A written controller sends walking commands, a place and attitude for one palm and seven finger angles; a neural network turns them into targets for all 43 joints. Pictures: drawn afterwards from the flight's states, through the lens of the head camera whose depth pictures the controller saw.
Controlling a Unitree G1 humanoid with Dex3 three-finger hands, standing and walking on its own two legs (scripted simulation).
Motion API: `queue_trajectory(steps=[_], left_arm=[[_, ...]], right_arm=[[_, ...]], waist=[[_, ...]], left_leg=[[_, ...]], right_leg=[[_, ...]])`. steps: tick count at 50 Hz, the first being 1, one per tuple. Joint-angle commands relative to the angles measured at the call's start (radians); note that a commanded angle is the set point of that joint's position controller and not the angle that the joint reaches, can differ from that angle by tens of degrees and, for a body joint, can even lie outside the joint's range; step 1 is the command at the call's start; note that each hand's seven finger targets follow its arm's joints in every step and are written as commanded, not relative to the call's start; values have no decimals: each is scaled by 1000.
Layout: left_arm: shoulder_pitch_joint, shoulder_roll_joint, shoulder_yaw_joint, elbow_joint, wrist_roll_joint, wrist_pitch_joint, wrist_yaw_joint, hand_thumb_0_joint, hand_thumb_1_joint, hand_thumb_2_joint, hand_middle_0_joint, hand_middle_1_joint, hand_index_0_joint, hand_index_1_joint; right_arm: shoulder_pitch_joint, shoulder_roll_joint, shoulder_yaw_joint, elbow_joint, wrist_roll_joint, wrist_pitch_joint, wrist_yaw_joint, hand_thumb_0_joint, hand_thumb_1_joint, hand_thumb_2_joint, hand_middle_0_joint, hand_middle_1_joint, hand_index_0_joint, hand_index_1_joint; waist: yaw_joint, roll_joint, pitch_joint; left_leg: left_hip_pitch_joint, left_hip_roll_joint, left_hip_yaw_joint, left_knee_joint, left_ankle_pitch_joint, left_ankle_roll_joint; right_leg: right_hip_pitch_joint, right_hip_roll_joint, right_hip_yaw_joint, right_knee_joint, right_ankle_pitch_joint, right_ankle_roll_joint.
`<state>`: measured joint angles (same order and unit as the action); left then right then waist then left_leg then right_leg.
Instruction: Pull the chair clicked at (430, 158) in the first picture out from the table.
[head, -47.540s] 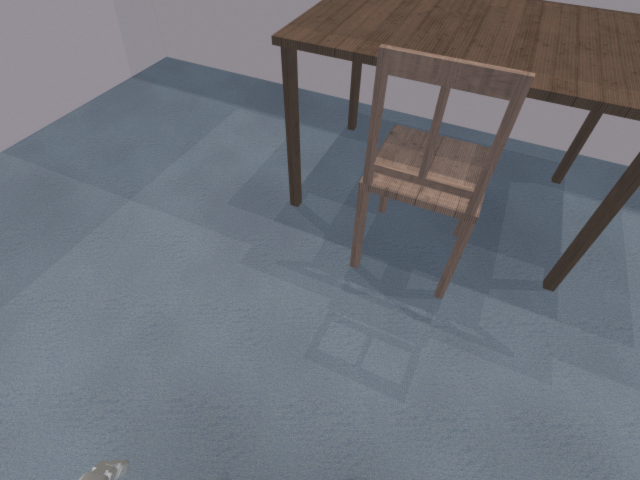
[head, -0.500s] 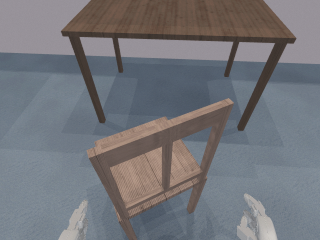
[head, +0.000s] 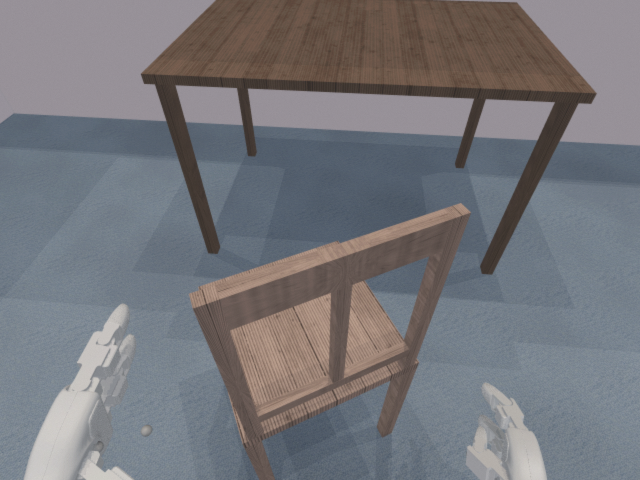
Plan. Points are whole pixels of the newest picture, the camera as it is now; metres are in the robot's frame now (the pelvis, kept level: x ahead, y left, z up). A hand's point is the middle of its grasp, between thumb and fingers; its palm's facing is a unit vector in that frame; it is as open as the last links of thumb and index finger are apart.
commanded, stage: draw the hand back to the body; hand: left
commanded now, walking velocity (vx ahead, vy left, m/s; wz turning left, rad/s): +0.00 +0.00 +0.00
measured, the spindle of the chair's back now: (338, 337) +0.35 +0.01 -0.06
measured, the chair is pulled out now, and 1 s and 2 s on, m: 0.53 0.53 0.53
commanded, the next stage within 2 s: step back with the hand held close in 1.02 s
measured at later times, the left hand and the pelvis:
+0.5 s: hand (71, 324) +0.21 +0.25 +0.18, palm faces +0.38 -0.83 -0.42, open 11.4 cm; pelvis +0.03 +0.01 +0.05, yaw -1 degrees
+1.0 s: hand (64, 289) +0.23 +0.25 +0.20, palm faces +0.41 -0.81 -0.41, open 7.5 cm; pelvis +0.04 +0.00 +0.05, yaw -2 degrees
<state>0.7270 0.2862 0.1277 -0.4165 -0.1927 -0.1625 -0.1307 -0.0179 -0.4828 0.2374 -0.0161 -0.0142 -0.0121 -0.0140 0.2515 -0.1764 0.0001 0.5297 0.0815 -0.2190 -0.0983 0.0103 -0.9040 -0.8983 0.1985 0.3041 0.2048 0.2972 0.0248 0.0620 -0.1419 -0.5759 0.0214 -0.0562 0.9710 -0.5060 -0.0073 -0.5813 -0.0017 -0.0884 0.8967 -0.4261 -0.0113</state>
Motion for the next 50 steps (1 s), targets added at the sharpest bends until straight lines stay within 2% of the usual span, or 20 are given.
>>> queue_trajectory(steps=[1,2,3,4,8,13,15,17,19,24,25,27,30,32,34,37,39,43,45,50], left_arm=[[43,119,92,-261,120,65,228,0,-224,357,-45,-68,-45,-68],[43,118,88,-255,131,75,249,0,-188,375,-50,-75,-50,-75],[39,127,98,-222,138,87,264,0,-151,393,-55,-82,-55,-82],[16,114,79,-234,143,86,272,0,-115,410,-60,-90,-60,-90],[-88,156,105,-229,162,82,302,0,30,480,-80,-120,-80,-120],[-123,186,161,-229,168,67,315,0,211,567,-105,-157,-105,-157],[-117,158,152,-235,164,64,310,0,284,603,-115,-173,-115,-173],[-137,175,176,-249,164,61,310,0,356,637,-125,-187,-125,-187],[-149,177,197,-218,160,62,310,0,429,673,-135,-202,-135,-202],[-199,204,254,-239,155,56,305,0,610,760,-160,-240,-160,-240],[-206,209,267,-227,153,55,304,0,646,777,-165,-247,-165,-247],[-240,219,287,-230,149,53,300,0,719,813,-175,-262,-175,-262],[-292,239,318,-216,142,50,298,0,827,865,-190,-285,-190,-285],[-335,259,338,-240,139,42,296,0,900,900,-200,-300,-200,-300],[-280,198,300,-165,136,52,286,0,900,900,-200,-300,-200,-300],[-276,209,304,-167,134,51,278,0,900,900,-200,-300,-200,-300],[-287,219,305,-202,135,45,277,0,900,900,-200,-300,-200,-300],[-298,264,339,-238,140,39,286,0,900,900,-200,-300,-200,-300],[-294,247,328,-231,135,39,286,0,900,900,-200,-300,-200,-300],[-297,236,321,-213,136,40,287,0,900,900,-200,-300,-200,-300]], right_arm=[[-118,-87,-27,-179,-28,4,-40,0,-900,-900,200,300,200,300],[-125,-86,-24,-172,-32,14,-42,0,-900,-900,200,300,200,300],[-138,-93,-23,-160,-35,21,-46,0,-900,-900,200,300,200,300],[-140,-99,-20,-160,-36,26,-47,0,-900,-900,200,300,200,300],[-157,-118,-14,-132,-43,19,-46,0,-900,-900,200,300,200,300],[-167,-123,-11,-97,-50,12,-34,0,-900,-900,200,300,200,300],[-178,-120,-10,-94,-52,12,-25,0,-900,-900,200,300,200,300],[-182,-124,-11,-85,-56,12,-17,0,-900,-900,200,300,200,300],[-189,-123,-12,-70,-56,18,-11,0,-900,-900,200,300,200,300],[-192,-124,-16,-61,-61,25,5,0,-900,-900,200,300,200,300],[-194,-124,-19,-57,-62,29,7,0,-900,-900,200,300,200,300],[-197,-128,-22,-55,-62,37,11,0,-900,-900,200,300,200,300],[-198,-132,-22,-48,-63,42,14,0,-900,-900,200,300,200,300],[-197,-135,-23,-46,-61,42,17,0,-900,-900,200,300,200,300],[-200,-129,-23,-39,-62,47,22,0,-900,-900,200,300,200,300],[-206,-138,-33,-46,-62,64,27,0,-900,-900,200,300,200,300],[-207,-137,-31,-50,-62,64,28,0,-900,-900,200,300,200,300],[-210,-136,-31,-45,-62,51,23,0,-900,-900,200,300,200,300],[-208,-132,-29,-47,-61,50,20,0,-900,-900,200,300,200,300],[-208,-135,-30,-39,-60,45,19,0,-900,-900,200,300,200,300]], waist=[[5,23,46],[3,7,55],[4,-48,77],[-4,-34,86],[-1,-15,119],[13,7,94],[14,17,91],[18,18,84],[19,10,117],[26,24,82],[26,-12,80],[25,-14,70],[25,-4,85],[25,17,54],[24,-4,100],[26,-58,76],[27,-3,66],[30,32,47],[27,9,62],[25,21,81]], left_leg=[[108,-6,20,-282,171,14],[135,-5,22,-296,187,17],[145,-2,17,-315,202,18],[179,-1,23,-335,208,21],[255,2,7,-428,225,20],[332,-1,4,-513,316,16],[361,0,13,-534,370,16],[383,4,15,-548,423,14],[385,6,16,-567,444,9],[441,9,29,-579,551,9],[446,12,29,-580,569,10],[463,15,39,-580,579,12],[468,14,39,-588,581,13],[492,16,44,-585,597,14],[481,18,44,-593,594,13],[482,20,50,-592,593,20],[481,16,47,-599,581,16],[493,15,51,-591,580,15],[488,16,51,-595,568,17],[484,16,52,-599,546,18]], right_leg=[[176,-28,66,-307,59,-22],[195,-30,62,-327,80,-20],[218,-27,61,-352,94,-20],[228,-29,60,-368,104,-15],[290,-27,47,-426,122,-16],[401,-24,42,-453,224,-21],[430,-21,42,-457,282,-19],[459,-21,44,-464,332,-20],[471,-17,44,-477,350,-21],[521,-19,51,-490,449,-20],[526,-19,48,-492,471,-18],[533,-21,54,-500,490,-15],[539,-21,55,-512,500,-16],[548,-25,59,-513,511,-14],[533,-22,53,-521,507,-14],[547,-23,55,-523,524,-9],[557,-25,60,-524,510,-13],[562,-26,67,-526,518,-15],[554,-25,64,-528,508,-13],[540,-24,64,-535,482,-13]])
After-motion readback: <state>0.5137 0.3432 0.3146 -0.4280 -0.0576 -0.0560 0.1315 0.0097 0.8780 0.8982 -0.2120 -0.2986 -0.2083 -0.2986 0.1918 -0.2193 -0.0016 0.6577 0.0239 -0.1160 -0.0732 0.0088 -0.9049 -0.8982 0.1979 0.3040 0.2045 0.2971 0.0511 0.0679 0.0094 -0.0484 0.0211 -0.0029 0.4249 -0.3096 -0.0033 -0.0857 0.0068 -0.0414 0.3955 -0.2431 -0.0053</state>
